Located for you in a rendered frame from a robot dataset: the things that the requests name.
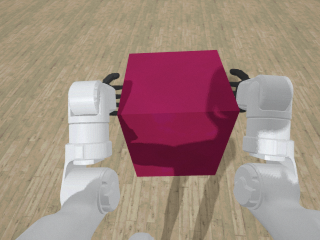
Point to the robot right forearm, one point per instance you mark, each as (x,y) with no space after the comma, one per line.
(267,100)

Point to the robot right upper arm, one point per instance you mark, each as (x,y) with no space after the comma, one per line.
(271,193)

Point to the carton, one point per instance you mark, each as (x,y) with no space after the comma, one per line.
(177,111)

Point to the robot left forearm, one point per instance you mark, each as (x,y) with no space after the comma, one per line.
(89,106)

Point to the robot left hand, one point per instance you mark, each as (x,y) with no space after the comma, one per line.
(107,80)

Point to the robot right hand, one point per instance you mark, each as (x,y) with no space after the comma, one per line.
(243,76)

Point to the robot left upper arm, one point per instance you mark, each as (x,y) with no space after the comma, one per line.
(87,195)

